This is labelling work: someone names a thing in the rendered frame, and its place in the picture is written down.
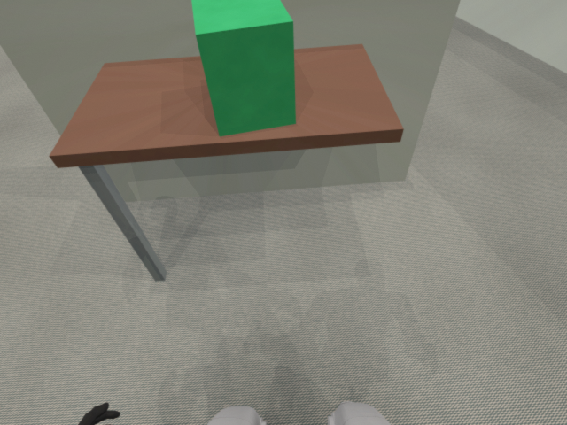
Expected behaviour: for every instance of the left robot hand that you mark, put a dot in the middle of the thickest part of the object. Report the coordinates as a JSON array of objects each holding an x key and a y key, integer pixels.
[{"x": 98, "y": 414}]

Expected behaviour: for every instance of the right robot thigh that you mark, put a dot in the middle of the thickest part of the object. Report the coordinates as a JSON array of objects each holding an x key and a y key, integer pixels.
[{"x": 357, "y": 414}]

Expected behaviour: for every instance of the robot thigh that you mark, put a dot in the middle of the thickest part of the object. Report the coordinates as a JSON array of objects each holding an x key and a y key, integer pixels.
[
  {"x": 357, "y": 414},
  {"x": 237, "y": 415}
]

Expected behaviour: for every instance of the carton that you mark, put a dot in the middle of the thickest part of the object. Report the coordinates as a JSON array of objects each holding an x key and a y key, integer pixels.
[{"x": 247, "y": 52}]

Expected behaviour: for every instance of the table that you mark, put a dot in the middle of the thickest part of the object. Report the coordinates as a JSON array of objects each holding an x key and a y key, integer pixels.
[{"x": 161, "y": 109}]

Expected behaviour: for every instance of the left robot thigh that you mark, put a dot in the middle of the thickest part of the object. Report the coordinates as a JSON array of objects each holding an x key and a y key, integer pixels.
[{"x": 237, "y": 415}]

